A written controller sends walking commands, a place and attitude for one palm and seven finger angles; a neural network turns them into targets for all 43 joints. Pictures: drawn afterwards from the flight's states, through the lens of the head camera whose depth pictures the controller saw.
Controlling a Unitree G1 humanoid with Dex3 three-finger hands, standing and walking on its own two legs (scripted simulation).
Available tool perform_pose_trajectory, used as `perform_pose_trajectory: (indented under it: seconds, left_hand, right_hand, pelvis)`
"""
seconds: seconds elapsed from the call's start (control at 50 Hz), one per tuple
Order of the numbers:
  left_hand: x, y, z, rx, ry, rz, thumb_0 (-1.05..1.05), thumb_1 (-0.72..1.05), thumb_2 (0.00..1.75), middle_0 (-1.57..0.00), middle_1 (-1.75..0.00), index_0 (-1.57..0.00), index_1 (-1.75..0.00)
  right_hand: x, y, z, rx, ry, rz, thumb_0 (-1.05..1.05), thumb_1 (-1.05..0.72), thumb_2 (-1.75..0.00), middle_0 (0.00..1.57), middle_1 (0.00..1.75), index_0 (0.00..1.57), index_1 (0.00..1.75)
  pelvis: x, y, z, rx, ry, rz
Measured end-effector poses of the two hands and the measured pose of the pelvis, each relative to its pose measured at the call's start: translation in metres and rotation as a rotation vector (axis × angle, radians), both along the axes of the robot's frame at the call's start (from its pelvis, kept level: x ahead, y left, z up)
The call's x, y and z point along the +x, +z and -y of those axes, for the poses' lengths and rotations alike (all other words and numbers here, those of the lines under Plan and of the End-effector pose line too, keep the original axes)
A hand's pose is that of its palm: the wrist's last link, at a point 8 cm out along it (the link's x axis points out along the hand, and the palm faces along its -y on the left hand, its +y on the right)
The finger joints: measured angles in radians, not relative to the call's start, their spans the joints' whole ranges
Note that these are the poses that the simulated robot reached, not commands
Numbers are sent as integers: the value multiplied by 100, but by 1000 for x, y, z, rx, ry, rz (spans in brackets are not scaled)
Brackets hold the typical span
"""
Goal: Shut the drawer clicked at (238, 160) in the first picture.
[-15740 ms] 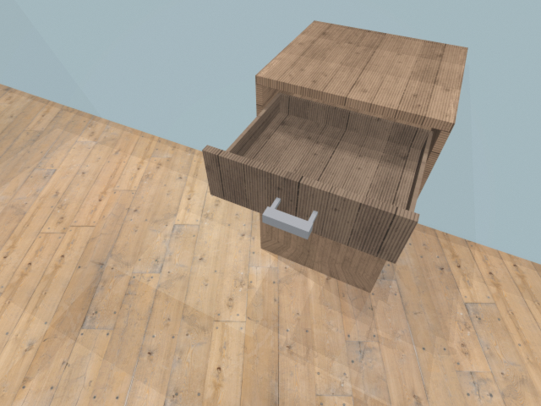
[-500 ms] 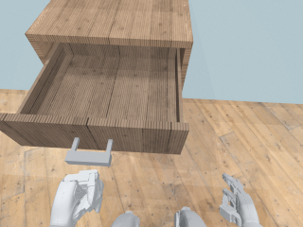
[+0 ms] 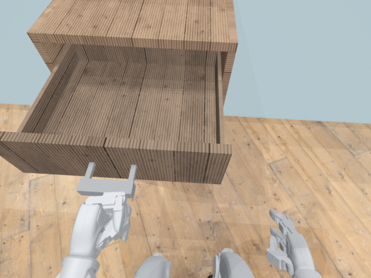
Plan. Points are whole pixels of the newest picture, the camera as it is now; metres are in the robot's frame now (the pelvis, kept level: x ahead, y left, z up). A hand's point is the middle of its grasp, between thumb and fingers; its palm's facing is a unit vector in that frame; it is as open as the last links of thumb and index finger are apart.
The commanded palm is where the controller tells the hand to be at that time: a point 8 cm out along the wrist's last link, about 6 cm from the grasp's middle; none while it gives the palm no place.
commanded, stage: push the drawer shut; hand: left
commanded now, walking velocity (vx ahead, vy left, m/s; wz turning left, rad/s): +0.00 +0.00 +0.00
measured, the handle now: (109, 178) +0.30 +0.17 +0.05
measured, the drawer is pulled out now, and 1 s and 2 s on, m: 0.29 0.18 0.05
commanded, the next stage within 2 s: none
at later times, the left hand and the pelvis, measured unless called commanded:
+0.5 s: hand (132, 196) +0.27 +0.12 +0.05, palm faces -0.07 -1.00 -0.05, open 3.1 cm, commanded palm +0.26 +0.17 +0.06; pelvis -0.01 +0.00 +0.01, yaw +1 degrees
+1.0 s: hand (138, 167) +0.33 +0.11 +0.05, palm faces -0.06 -1.00 -0.06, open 3.2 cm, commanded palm +0.32 +0.17 +0.06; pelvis -0.01 +0.00 +0.02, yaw +0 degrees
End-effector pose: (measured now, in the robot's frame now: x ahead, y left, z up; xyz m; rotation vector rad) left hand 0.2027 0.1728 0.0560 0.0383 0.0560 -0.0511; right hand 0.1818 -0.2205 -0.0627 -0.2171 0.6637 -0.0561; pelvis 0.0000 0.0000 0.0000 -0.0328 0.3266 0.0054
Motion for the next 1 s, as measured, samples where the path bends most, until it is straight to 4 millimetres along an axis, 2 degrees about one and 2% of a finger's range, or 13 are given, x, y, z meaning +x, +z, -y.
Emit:
perform_pose_trajectory:
  seconds: [0.3,0.58,1.0]
  left_hand:
    - [23,-3,-2,11,-5,14,-2,85,93,-140,-160,-140,-160]
    - [58,-1,1,14,-14,19,1,88,95,-140,-160,-140,-160]
    - [108,-2,4,21,-13,37,1,89,96,-140,-160,-140,-160]
  right_hand:
    - [-17,-4,16,-36,-10,-64,1,-90,-90,20,30,20,30]
    - [-23,-4,13,-15,-12,-82,1,-90,-90,20,30,20,30]
    - [-45,-13,19,-21,-45,-192,1,-90,-90,20,30,20,30]
  pelvis:
    - [-2,5,4,0,9,3]
    - [-6,11,3,7,7,14]
    - [-7,16,0,14,1,9]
